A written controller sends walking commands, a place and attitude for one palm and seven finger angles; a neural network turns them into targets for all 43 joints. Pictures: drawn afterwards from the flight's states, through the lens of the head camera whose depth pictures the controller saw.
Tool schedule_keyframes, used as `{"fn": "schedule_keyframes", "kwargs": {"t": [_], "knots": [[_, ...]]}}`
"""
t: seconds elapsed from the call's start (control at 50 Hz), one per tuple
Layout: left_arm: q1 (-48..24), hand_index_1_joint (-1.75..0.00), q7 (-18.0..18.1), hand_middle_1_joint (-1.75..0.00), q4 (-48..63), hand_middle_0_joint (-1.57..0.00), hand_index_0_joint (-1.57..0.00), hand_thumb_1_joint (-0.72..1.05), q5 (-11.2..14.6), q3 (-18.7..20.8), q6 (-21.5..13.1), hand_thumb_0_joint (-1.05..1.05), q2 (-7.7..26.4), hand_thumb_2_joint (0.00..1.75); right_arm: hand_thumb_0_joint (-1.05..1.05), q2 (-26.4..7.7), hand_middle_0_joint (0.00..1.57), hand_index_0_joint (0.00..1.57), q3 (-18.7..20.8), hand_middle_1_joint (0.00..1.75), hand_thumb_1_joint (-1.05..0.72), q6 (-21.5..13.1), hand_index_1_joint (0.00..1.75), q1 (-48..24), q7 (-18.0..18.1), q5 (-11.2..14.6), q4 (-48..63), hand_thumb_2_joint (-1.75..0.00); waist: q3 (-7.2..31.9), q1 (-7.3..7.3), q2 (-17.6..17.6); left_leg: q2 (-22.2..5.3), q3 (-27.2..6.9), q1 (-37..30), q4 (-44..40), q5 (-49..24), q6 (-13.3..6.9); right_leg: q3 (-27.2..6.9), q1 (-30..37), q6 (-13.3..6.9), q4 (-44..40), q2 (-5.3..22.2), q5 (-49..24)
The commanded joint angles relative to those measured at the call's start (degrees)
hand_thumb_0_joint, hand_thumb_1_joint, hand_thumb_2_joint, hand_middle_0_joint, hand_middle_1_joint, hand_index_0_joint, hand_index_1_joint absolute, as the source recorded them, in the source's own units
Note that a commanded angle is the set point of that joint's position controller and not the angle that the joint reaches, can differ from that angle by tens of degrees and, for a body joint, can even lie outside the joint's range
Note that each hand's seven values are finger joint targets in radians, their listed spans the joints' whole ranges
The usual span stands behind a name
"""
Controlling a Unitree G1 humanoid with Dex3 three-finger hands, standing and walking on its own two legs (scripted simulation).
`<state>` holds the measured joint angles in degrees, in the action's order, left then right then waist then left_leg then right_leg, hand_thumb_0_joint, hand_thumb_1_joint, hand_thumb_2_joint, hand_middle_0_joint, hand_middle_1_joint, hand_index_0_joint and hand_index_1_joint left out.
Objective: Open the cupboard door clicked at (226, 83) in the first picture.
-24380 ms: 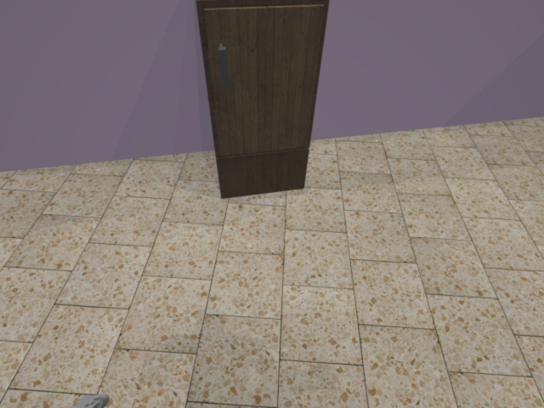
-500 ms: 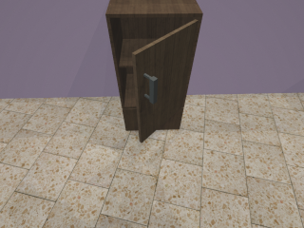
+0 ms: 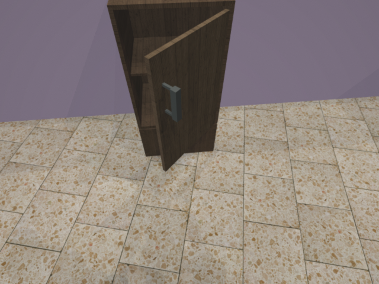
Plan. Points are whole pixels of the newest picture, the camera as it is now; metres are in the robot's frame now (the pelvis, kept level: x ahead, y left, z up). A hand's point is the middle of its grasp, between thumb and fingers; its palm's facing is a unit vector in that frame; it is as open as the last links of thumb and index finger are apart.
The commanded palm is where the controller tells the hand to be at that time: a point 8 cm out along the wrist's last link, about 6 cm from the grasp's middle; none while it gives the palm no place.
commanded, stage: walk to a spot facing it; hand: left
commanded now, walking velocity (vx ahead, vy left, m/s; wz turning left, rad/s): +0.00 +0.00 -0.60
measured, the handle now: (171, 102) +0.65 +0.10 -0.05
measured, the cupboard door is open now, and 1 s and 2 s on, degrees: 45 45 45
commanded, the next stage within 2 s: none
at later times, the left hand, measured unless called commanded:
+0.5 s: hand out of the picture +0.09 +0.14 -0.15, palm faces -0.17 -0.94 -0.28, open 7.4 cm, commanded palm none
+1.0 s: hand (134, 238) +0.25 +0.17 -0.17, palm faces -0.47 -0.85 -0.23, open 7.4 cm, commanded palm none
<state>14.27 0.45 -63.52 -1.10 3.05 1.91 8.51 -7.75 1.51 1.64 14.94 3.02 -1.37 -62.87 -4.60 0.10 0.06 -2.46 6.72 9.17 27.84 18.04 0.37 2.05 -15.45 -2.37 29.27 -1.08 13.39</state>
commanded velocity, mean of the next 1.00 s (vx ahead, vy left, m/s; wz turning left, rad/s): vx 0.00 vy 0.00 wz -0.60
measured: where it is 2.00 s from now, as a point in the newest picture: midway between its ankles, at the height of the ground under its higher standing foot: outside the picture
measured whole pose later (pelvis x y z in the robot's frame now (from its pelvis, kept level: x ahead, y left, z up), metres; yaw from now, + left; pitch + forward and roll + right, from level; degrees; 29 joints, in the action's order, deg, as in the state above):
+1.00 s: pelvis +0.07 +0.01 +0.01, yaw -33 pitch +2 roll -2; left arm 11.2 -1.5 -51.5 -1.5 6.1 2.7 16.9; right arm -10.4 0.4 0.8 11.1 2.8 -1.8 -49.7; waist -6.2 1.9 -2.0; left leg -3.5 2.1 13.2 28.3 17.0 -0.2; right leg -2.0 -30.5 2.8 64.2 -2.0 26.1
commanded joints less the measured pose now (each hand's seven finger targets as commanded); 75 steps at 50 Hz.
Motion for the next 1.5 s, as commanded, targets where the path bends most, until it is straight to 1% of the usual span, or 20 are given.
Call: {"fn": "schedule_keyframes", "kwargs": {"t": [0.0,0.08,0.14,0.18,0.3,0.42,0.64,0.74,0.76,0.8,0.84,0.92,1.1,1.16,1.18,1.2,1.22,1.26,1.34,1.48], "knots": [[-0.87,-0.3,-0.08,-0.3,5.91,-0.2,-0.2,0.9,-0.28,2.55,0.01,0.0,6.78,0.9,0.0,-9.93,0.2,0.2,2.63,0.3,-0.9,-0.47,0.3,4.1,0.71,-0.17,3.92,-0.9,0.88,-0.63,6.32,-12.18,-9.04,1.03,-8.06,-4.07,-4.95,-3.81,-5.2,-0.05,4.97,2.61,-4.61],[-2.56,-0.3,-0.96,-0.3,8.89,-0.2,-0.2,0.9,-0.49,3.09,0.7,0.0,5.86,0.9,0.0,-11.92,0.2,0.2,3.34,0.3,-0.9,-0.88,0.3,1.76,0.58,-0.9,6.38,-0.9,-0.05,-0.26,11.49,-18.82,-10.23,1.34,-9.13,-15.26,-9.6,-0.99,-8.4,1.22,18.46,1.77,13.16],[1.94,-0.3,-1.23,-0.3,8.59,-0.2,-0.2,0.9,-0.41,3.48,-0.1,0.0,6.88,0.9,0.0,-12.48,0.2,0.2,3.49,0.3,-0.9,-0.88,0.3,-1.73,0.38,-0.66,8.57,-0.9,1.49,2.99,4.18,-14.96,-3.47,3.64,2.7,-20.33,-5.27,-1.87,0.9,0.69,4.44,2.57,1.6],[8.8,-0.3,0.27,-0.3,6.84,-0.2,-0.2,0.9,-0.73,5.28,-1.19,0.0,16.6,0.9,0.0,-7.76,0.2,0.2,2.99,0.3,-0.9,-0.37,0.3,-4.47,-0.26,0.7,12.17,-0.9,4.37,5.68,-22.11,1.31,1.72,20.96,31.27,17.9,1.73,-30.95,12.4,-5.9,-11.16,20.78,-32.32],[1.91,-0.3,1.6,-0.3,10.68,-0.2,-0.2,0.9,0.17,4.3,-1.63,0.0,12.4,0.9,0.0,-8.59,0.2,0.2,3.16,0.3,-0.9,0.75,0.3,-6.88,-1.13,0.52,11.75,-0.9,7.7,1.7,-1.78,-1.4,-8.46,23.01,37.91,4.81,2.68,-23.44,12.95,-6.81,-8.67,12.9,-23.71],[4.23,-0.3,1.3,-0.3,11.39,-0.2,-0.2,0.9,0.12,4.3,-1.44,0.0,12.78,0.9,0.0,-9.61,0.2,0.2,3.35,0.3,-0.9,1.28,0.3,-10.17,-0.68,0.6,13.54,-0.9,6.83,2.41,-6.04,-0.23,-9.74,25.57,34.66,1.76,3.43,-24.1,14.74,-2.4,-10.1,10.05,-23.51],[5.11,-0.3,1.17,-0.3,13.54,-0.2,-0.2,0.9,-0.56,4.68,-1.27,0.0,14.08,0.9,0.0,-8.97,0.2,0.2,2.83,0.3,-0.9,-0.3,0.3,-14.96,-0.7,1.17,17.76,-0.9,7.82,3.22,-6.33,1.99,-10.42,21.21,23.2,5.8,2.93,-32.03,12.44,-9.35,-6.7,10.52,-28.17],[0.59,-0.3,0.98,-0.3,14.97,-0.2,-0.2,0.9,-0.28,4.76,-0.97,0.0,14.79,0.9,0.0,-9.15,0.2,0.2,2.82,0.3,-0.9,-1.24,0.3,-8.19,-0.5,1.69,16.93,-0.9,8.73,-0.22,-5.17,3.07,-10.67,6.72,5.79,-0.1,1.92,-31.81,3.84,-6.36,-3.34,7.45,-25.05],[-0.75,-0.3,1.02,-0.3,15.31,-0.2,-0.2,0.9,-0.02,4.54,-0.93,0.0,13.78,0.9,0.0,-10.26,0.2,0.2,3.02,0.3,-0.9,-1.72,0.3,-4.4,-0.21,1.65,15.77,-0.9,10.32,-2.15,-3.6,0.82,-11.66,-2.82,-2.38,-5.3,1.56,-29.36,-2.02,-3.75,-0.23,4.83,-18.94],[1.24,-0.3,-0.04,-0.3,16.56,-0.2,-0.2,0.9,0.78,3.52,-1.23,0.0,9.86,0.9,0.0,-18.8,0.2,0.2,4.38,0.3,-0.9,-2.39,0.3,-1.01,0.17,0.56,16.53,-0.9,11.48,-1.85,18.43,-23.73,-35.7,-12.76,-12.45,-12.98,-8.31,-11.33,-18.09,2.97,20.37,-6.06,22.67],[0.09,-0.3,-1.0,-0.3,17.83,-0.2,-0.2,0.9,-0.3,3.86,-1.32,0.0,11.26,0.9,0.0,-16.99,0.2,0.2,3.21,0.3,-0.9,-1.81,0.3,-3.76,0.72,-0.64,18.49,-0.9,5.18,-0.03,7.51,-24.84,-30.4,-0.98,-11.29,-19.23,-13.12,-7.0,-17.51,5.15,33.32,-0.5,20.24],[-0.9,-0.3,-2.02,-0.3,15.71,-0.2,-0.2,0.9,-0.27,3.38,-0.2,0.0,9.63,0.9,0.0,-13.07,0.2,0.2,1.71,0.3,-0.9,-2.27,0.3,-1.63,0.51,-0.52,16.97,-0.9,6.85,0.58,11.02,-14.01,-11.45,-5.47,-4.95,-43.14,-7.14,-3.73,-19.02,5.74,39.0,0.71,12.57],[-9.29,-0.3,-3.04,-0.3,17.95,-0.2,-0.2,0.9,-0.04,1.71,0.03,0.0,8.66,0.9,0.0,-15.82,0.2,0.2,2.85,0.3,-0.9,-1.8,0.3,4.72,-0.61,-0.7,14.11,-0.9,4.9,-2.64,13.2,-15.49,-4.37,-4.91,-3.24,-37.33,-6.26,3.63,-9.32,3.88,15.98,1.37,10.96],[-5.3,-0.3,-2.76,-0.3,16.64,-0.2,-0.2,0.9,0.08,2.1,-0.47,0.0,10.0,0.9,0.0,-16.6,0.2,0.2,3.22,0.3,-0.9,-1.7,0.3,3.56,-0.89,-0.25,14.16,-0.9,6.26,0.37,10.06,-14.7,-1.81,-0.76,4.14,-34.99,-3.19,4.17,2.67,2.04,2.14,0.47,1.1],[0.66,-0.3,-2.36,-0.3,15.03,-0.2,-0.2,0.9,-0.1,2.71,-0.99,0.0,12.82,0.9,0.0,-15.78,0.2,0.2,3.17,0.3,-0.9,-1.72,0.3,2.75,-1.31,0.39,14.74,-0.9,9.81,3.42,3.81,-13.06,0.81,6.25,12.56,-26.21,-0.54,-0.24,15.06,0.04,-3.81,3.78,-6.61],[6.92,-0.3,-1.34,-0.3,13.44,-0.2,-0.2,0.9,-0.79,4.42,-1.77,0.0,20.64,0.9,0.0,-10.72,0.2,0.2,1.98,0.3,-0.9,-1.71,0.3,0.9,-2.0,1.06,17.38,-0.9,13.29,6.28,-16.24,-3.98,6.78,22.89,28.55,7.64,3.17,-24.01,26.99,-6.7,-8.85,20.33,-17.8],[9.25,-0.3,-0.41,-0.3,12.52,-0.2,-0.2,0.9,0.39,4.77,-1.45,0.0,23.0,0.9,0.0,-12.15,0.2,0.2,1.94,0.3,-0.9,-1.07,0.3,-3.27,-1.53,0.72,18.6,-0.9,11.93,8.18,-16.77,-1.92,-1.81,28.59,37.44,23.23,3.47,-31.61,23.38,-12.0,-10.47,25.56,-18.87],[2.45,-0.3,0.32,-0.3,14.83,-0.2,-0.2,0.9,0.25,4.17,-1.33,0.0,18.5,0.9,0.0,-12.01,0.2,0.2,2.48,0.3,-0.9,-1.03,0.3,-5.14,-2.12,0.54,18.13,-0.9,4.3,5.19,-13.15,-4.84,-6.74,32.45,39.8,13.72,2.85,-27.71,14.85,-11.26,-14.26,19.66,2.96],[-2.07,-0.3,-0.07,-0.3,15.81,-0.2,-0.2,0.9,-0.02,3.25,-2.78,0.0,15.41,0.9,0.0,-10.69,0.2,0.2,2.78,0.3,-0.9,-1.05,0.3,-3.21,-3.22,-0.04,15.64,-0.9,4.16,0.85,-7.65,-3.98,-4.66,24.05,33.55,3.51,4.3,-18.61,6.68,-8.91,-14.18,13.52,0.79],[0.22,-0.3,-1.27,-0.3,14.35,-0.2,-0.2,0.9,-0.39,3.88,-3.82,0.0,16.26,0.9,0.0,-9.78,0.2,0.2,3.14,0.3,-0.9,-3.02,0.3,-7.08,-3.79,0.29,17.67,-0.9,1.14,1.55,-8.54,-0.63,-4.14,18.53,16.39,1.72,3.82,-22.59,2.98,-9.65,-15.31,12.17,10.26]]}}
